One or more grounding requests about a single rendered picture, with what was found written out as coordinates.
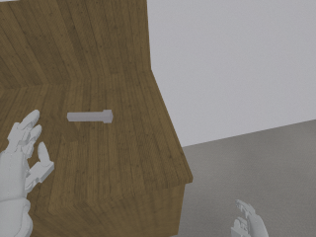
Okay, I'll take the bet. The tap lever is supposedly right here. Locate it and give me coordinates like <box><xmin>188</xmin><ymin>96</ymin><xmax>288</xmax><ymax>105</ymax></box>
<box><xmin>67</xmin><ymin>110</ymin><xmax>114</xmax><ymax>123</ymax></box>

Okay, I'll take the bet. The left robot forearm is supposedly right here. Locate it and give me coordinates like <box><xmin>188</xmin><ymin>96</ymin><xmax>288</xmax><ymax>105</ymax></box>
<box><xmin>0</xmin><ymin>197</ymin><xmax>34</xmax><ymax>237</ymax></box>

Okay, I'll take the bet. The left robot hand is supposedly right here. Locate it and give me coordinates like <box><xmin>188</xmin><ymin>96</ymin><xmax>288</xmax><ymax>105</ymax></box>
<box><xmin>0</xmin><ymin>110</ymin><xmax>54</xmax><ymax>201</ymax></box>

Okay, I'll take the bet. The counter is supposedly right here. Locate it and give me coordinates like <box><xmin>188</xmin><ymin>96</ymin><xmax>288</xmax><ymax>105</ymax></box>
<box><xmin>0</xmin><ymin>0</ymin><xmax>194</xmax><ymax>237</ymax></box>

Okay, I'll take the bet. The right robot hand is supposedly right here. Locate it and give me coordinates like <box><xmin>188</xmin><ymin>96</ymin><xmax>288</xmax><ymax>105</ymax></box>
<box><xmin>231</xmin><ymin>199</ymin><xmax>269</xmax><ymax>237</ymax></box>

